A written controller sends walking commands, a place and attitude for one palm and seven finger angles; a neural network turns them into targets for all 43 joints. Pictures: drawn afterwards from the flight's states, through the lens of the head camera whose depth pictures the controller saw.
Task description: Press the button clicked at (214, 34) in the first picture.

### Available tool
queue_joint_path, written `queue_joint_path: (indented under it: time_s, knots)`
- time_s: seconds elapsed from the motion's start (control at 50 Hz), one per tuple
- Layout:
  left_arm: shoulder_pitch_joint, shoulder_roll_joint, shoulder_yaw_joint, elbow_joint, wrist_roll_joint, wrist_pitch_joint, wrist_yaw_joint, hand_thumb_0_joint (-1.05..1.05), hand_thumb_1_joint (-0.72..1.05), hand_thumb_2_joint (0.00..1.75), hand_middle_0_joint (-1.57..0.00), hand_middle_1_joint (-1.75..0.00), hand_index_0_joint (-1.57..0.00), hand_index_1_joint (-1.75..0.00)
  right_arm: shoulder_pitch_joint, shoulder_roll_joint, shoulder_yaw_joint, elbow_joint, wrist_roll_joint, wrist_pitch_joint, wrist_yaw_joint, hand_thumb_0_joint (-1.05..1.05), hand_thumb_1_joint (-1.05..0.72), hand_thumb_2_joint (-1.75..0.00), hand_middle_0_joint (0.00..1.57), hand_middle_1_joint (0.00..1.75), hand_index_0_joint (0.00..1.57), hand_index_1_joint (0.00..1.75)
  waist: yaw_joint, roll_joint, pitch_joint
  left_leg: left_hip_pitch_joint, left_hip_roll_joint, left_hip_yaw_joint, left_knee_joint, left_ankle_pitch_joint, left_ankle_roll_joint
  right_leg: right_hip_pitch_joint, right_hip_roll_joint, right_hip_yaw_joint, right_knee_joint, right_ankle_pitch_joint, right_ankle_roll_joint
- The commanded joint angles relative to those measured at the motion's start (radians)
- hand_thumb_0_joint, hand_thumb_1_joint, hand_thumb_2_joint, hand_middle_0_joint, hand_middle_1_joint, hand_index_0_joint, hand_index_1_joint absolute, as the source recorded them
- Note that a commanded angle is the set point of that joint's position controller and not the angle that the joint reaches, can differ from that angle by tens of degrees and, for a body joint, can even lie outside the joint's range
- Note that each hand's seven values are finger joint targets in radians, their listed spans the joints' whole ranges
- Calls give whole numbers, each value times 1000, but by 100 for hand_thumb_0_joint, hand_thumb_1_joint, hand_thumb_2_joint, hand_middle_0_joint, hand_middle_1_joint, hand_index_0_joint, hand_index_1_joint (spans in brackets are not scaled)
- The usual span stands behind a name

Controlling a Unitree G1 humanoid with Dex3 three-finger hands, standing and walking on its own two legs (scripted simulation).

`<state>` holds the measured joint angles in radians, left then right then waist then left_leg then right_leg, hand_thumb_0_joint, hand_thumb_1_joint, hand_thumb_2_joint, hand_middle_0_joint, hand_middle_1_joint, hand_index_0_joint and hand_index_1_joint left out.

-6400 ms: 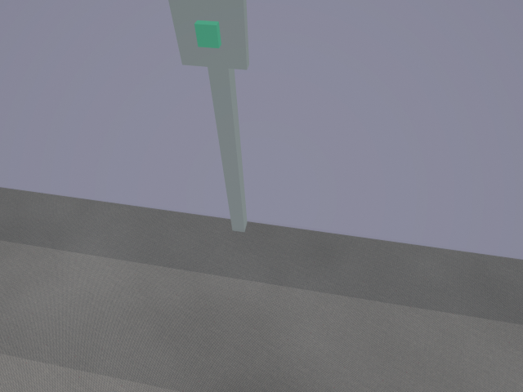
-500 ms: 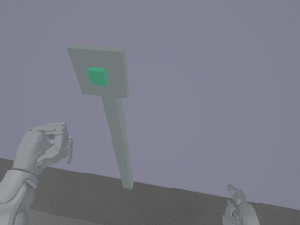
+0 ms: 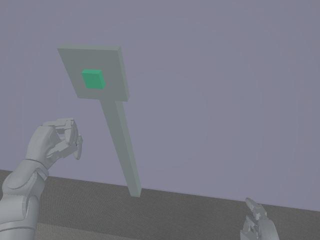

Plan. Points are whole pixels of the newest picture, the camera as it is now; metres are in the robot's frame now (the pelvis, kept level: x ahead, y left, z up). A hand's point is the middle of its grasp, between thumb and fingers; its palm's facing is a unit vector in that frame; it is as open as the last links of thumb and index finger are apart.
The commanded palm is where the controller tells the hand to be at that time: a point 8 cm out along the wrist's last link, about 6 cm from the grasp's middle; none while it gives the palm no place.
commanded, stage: aim a knuckle at the button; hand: left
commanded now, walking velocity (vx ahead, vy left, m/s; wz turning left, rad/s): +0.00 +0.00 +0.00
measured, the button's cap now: (94, 78) +0.53 +0.24 +0.16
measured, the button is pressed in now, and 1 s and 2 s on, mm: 0 0 0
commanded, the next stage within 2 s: press the button with the knuckle in 1.54 s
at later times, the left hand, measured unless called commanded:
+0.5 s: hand (85, 122) +0.36 +0.22 +0.14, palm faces -0.05 -1.00 -0.03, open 3.1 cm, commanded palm +0.34 +0.27 +0.14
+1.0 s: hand (96, 109) +0.42 +0.21 +0.13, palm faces -0.06 -1.00 -0.03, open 3.1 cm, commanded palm +0.39 +0.27 +0.13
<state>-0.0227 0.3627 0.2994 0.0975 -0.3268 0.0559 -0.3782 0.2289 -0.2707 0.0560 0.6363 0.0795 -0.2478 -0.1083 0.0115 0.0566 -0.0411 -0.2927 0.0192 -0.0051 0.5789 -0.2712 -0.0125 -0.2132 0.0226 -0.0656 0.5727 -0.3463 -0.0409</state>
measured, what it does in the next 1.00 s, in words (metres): stands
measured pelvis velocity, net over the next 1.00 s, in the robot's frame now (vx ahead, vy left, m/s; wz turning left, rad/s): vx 0.01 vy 0.02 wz -0.03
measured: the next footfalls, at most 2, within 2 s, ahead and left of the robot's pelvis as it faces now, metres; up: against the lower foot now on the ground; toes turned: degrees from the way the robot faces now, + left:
none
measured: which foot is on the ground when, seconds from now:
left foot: down 0.00-1.00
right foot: down 0.00-1.00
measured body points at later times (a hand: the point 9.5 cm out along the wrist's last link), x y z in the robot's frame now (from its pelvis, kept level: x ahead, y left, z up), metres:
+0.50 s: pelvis +0.01 +0.02 +0.00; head +0.00 +0.01 +0.45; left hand +0.35 +0.27 +0.15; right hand +0.16 -0.23 -0.09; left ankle +0.02 +0.13 -0.73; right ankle -0.02 -0.09 -0.73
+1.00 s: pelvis +0.01 +0.02 +0.00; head +0.03 +0.01 +0.45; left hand +0.42 +0.26 +0.13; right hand +0.08 -0.25 -0.11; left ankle +0.02 +0.13 -0.73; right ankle -0.02 -0.09 -0.73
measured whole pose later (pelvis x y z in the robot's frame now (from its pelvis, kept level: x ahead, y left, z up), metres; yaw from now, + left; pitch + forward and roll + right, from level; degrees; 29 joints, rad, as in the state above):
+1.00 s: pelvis +0.01 +0.02 +0.00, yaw -2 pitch +5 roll +0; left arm -0.52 0.41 0.30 0.73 -0.22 -0.11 -0.32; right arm 0.34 -0.28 0.02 0.64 0.07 -0.07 -0.07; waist -0.07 0.03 -0.05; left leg -0.40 0.02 0.03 0.61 -0.29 0.01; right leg -0.34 0.02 -0.03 0.60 -0.35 -0.02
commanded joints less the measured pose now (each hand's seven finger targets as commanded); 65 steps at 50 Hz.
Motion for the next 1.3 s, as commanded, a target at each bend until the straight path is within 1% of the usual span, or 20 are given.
queue_joint_path:
  time_s: [0.0,0.04,0.08,0.16,0.18,0.28,0.36,0.38,0.48,0.52,0.58,0.66,0.74,0.82,0.86,0.96,1.04,1.12,1.16,1.28]
  knots:
    - [-287,239,135,-190,-25,-91,13,0,90,90,-130,-150,-130,-150,-124,-107,-47,-170,-6,-53,-4,0,-90,-90,20,30,20,30,16,-47,-178,132,-27,-3,-40,202,56,-22,-40,60,-106,351,55]
    - [-309,216,110,-190,-14,-100,26,0,90,90,-130,-150,-130,-150,-116,-104,-49,-172,-7,-51,-2,0,-90,-90,20,30,20,30,13,-5,-176,152,-26,0,-45,215,54,-41,-33,44,-98,349,46]
    - [-313,227,116,-144,-7,-98,36,0,90,90,-130,-150,-130,-150,-105,-110,-51,-164,-9,-43,0,0,-90,-90,20,30,20,30,14,-43,-151,134,-22,-3,-46,218,56,-46,-29,44,-100,348,44]
    - [-397,196,61,-111,13,-85,42,0,90,90,-130,-150,-130,-150,-91,-113,-55,-160,-4,-24,-4,0,-90,-90,20,30,20,30,-9,3,-143,156,-20,-4,-57,196,53,-83,-25,35,-102,303,38]
    - [-417,176,37,-106,14,-83,43,0,90,90,-130,-150,-130,-150,-92,-113,-53,-162,-5,-21,-4,0,-90,-90,20,30,20,30,-11,-27,-145,148,-20,-5,-56,191,56,-80,-25,37,-107,297,38]
    - [-516,240,86,-72,24,-108,64,0,90,90,-130,-150,-130,-150,-77,-118,-55,-148,-11,-1,-8,0,-90,-90,20,30,20,30,-16,-46,-198,165,-15,-11,-57,210,55,-64,-22,36,-99,299,32]
    - [-560,205,56,-28,37,-125,72,0,90,90,-130,-150,-130,-150,-68,-113,-54,-144,-13,11,-3,0,-90,-90,20,30,20,30,-21,29,-231,197,-13,-10,-55,252,48,-70,-21,30,-84,330,24]
    - [-563,218,67,-3,38,-125,75,0,90,90,-130,-150,-130,-150,-58,-116,-57,-139,-13,16,-2,0,-90,-90,20,30,20,30,-23,-18,-235,185,-11,-11,-51,254,50,-62,-20,29,-86,333,26]
    - [-646,174,6,120,50,-107,71,0,90,90,-130,-150,-130,-150,-41,-122,-58,-131,-5,44,0,0,-90,-90,20,30,20,30,-44,-37,-176,150,-9,-16,-56,212,47,-105,-19,25,-91,295,24]
    - [-687,200,22,160,56,-106,76,0,90,90,-130,-150,-130,-150,-31,-129,-60,-127,-7,55,-1,0,-90,-90,20,30,20,30,-46,-28,-178,146,-9,-20,-56,202,47,-120,-20,28,-91,282,23]
    - [-752,237,45,179,66,-133,88,0,90,90,-130,-150,-130,-150,-13,-133,-62,-123,-13,70,1,0,-90,-90,20,30,20,30,-46,-55,-225,148,-10,-21,-46,221,50,-102,-19,31,-83,294,21]
    - [-865,239,37,195,80,-184,96,0,90,90,-130,-150,-130,-150,8,-128,-65,-116,-17,83,6,0,-90,-90,20,30,20,30,-58,10,-284,185,-10,-21,-33,270,45,-102,-18,35,-63,330,18]
    - [-870,252,47,292,85,-207,91,0,90,90,-130,-150,-130,-150,33,-135,-70,-102,-18,98,11,0,-90,-90,20,30,20,30,-60,10,-295,175,-10,-16,-23,275,47,-103,-16,40,-61,346,18]
    - [-900,296,71,484,90,-193,74,0,90,90,-130,-150,-130,-150,67,-154,-72,-87,-14,124,12,0,-90,-90,20,30,20,30,-69,-79,-210,75,-11,-9,-24,209,52,-129,-16,42,-65,318,22]
    - [-881,286,60,461,95,-205,63,0,90,90,-130,-150,-130,-150,67,-149,-75,-107,-14,131,17,0,-90,-90,20,30,20,30,-53,0,-265,95,-16,-3,-16,241,50,-111,-20,48,-53,347,17]
    - [-879,287,75,368,78,-259,57,0,90,90,-130,-150,-130,-150,74,-146,-84,-130,-17,138,29,0,-90,-90,20,30,20,30,-48,1,-343,140,-12,-4,0,288,52,-87,-10,49,-42,389,18]
    - [-873,348,132,395,67,-264,57,0,90,90,-130,-150,-130,-150,80,-152,-84,-120,-14,149,20,0,-90,-90,20,30,20,30,-54,-61,-289,86,-11,8,-13,241,59,-75,-8,58,-54,385,26]
    - [-891,358,123,403,89,-257,53,0,90,90,-130,-150,-130,-150,82,-150,-82,-120,-12,152,19,0,-90,-90,20,30,20,30,-61,-1,-266,87,-14,11,-10,222,62,-103,-11,62,-57,360,25]
    - [-878,335,102,380,86,-257,43,0,90,90,-130,-150,-130,-150,78,-145,-82,-129,-12,153,19,0,-90,-90,20,30,20,30,-58,42,-288,110,-13,9,-7,234,58,-107,-10,60,-54,360,21]
    - [-884,261,45,395,52,-238,10,0,90,90,-130,-150,-130,-150,72,-147,-82,-132,-4,149,14,0,-90,-90,20,30,20,30,-75,-23,-289,119,-12,5,3,240,61,-118,-7,53,-55,376,23]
